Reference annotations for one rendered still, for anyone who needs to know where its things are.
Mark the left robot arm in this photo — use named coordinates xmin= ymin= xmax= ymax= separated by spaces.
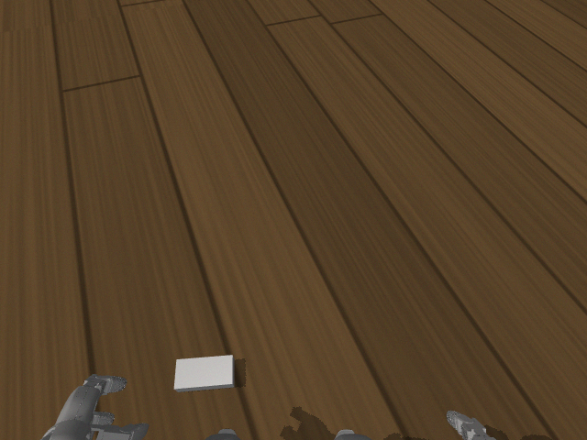
xmin=40 ymin=420 xmax=92 ymax=440

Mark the left robot hand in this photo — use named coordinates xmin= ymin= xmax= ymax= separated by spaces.
xmin=56 ymin=374 xmax=149 ymax=440

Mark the right robot hand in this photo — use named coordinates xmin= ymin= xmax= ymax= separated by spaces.
xmin=447 ymin=411 xmax=496 ymax=440

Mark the carton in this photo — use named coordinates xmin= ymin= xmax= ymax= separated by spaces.
xmin=174 ymin=355 xmax=235 ymax=392

